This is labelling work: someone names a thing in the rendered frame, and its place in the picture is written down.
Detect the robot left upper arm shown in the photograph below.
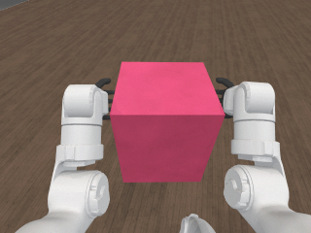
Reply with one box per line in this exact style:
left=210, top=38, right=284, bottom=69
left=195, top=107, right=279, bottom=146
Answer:
left=15, top=170, right=110, bottom=233

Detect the left robot hand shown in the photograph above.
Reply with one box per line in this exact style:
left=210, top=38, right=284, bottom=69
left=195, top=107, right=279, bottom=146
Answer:
left=95, top=78, right=115, bottom=120

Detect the right robot thigh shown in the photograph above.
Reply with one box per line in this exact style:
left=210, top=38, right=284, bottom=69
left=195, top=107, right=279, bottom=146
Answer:
left=180, top=216, right=216, bottom=233

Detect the robot right forearm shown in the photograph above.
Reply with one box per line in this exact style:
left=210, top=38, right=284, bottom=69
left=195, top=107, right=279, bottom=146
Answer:
left=223, top=82, right=290, bottom=199

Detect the robot right upper arm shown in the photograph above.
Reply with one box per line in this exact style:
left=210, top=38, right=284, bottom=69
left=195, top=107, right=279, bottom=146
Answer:
left=224, top=164, right=311, bottom=233

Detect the carton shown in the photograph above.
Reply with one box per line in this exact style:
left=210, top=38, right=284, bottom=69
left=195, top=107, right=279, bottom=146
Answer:
left=110, top=61, right=225, bottom=183

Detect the robot left forearm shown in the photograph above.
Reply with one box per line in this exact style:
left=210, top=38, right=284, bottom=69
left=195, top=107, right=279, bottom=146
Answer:
left=48, top=84, right=109, bottom=207

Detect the right robot hand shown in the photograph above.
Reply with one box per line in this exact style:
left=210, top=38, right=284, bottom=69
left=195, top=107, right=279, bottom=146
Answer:
left=215, top=78, right=235, bottom=118

